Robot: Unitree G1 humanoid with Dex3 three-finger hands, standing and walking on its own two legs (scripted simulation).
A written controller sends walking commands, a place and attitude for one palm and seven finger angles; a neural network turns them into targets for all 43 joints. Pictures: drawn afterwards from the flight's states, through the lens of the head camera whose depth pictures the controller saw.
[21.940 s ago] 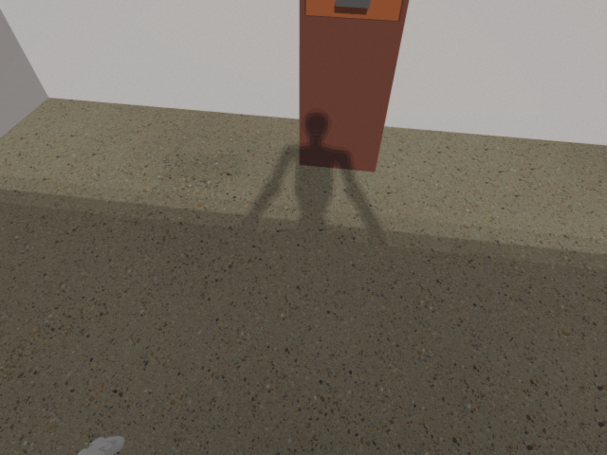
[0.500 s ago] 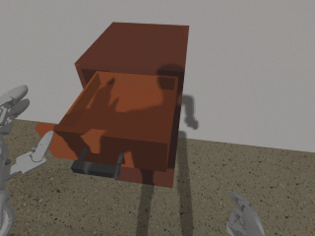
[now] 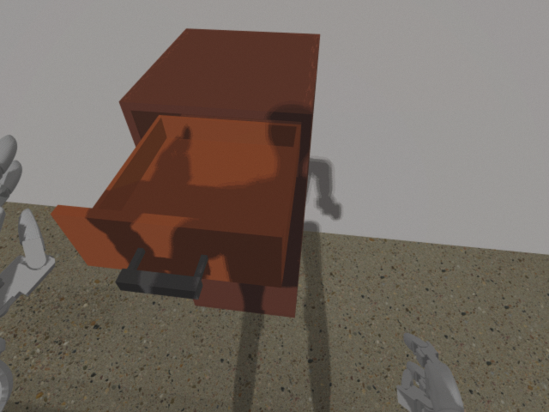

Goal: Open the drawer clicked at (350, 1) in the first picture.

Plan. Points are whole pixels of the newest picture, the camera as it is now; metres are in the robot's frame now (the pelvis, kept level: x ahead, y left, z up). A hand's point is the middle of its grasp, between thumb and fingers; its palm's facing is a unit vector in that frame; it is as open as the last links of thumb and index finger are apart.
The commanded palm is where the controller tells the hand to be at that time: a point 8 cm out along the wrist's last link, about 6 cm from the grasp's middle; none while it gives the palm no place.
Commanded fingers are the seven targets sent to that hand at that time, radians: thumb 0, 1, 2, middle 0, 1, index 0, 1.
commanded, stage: step back with the hand held close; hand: left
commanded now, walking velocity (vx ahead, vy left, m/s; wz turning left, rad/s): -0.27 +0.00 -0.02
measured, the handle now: (165, 270) +0.31 +0.21 +0.03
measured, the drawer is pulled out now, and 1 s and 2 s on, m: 0.30 0.30 0.30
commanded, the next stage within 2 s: stop stepping back and stand still in 1.10 s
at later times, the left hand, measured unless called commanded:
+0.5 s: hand (3, 327) +0.13 +0.24 +0.21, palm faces +0.46 -0.76 -0.47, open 7.4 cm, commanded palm +0.07 +0.29 +0.22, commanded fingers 0.00 0.90 0.90 -0.20 -0.30 -0.20 -0.30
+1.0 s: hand out of the picture +0.07 +0.25 +0.22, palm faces +0.53 -0.74 -0.41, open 7.4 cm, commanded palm +0.00 +0.29 +0.22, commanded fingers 0.00 0.90 0.90 -0.20 -0.30 -0.20 -0.30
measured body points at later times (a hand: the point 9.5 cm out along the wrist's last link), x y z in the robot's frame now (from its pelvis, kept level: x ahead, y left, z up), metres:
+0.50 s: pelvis -0.06 +0.01 -0.02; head -0.04 +0.01 +0.43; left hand +0.10 +0.28 +0.23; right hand +0.11 -0.22 -0.09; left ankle -0.01 +0.14 -0.74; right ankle +0.05 -0.13 -0.74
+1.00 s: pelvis -0.13 +0.01 -0.03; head -0.11 +0.02 +0.42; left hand +0.04 +0.29 +0.24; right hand +0.05 -0.23 -0.10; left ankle -0.02 +0.14 -0.74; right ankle +0.04 -0.12 -0.73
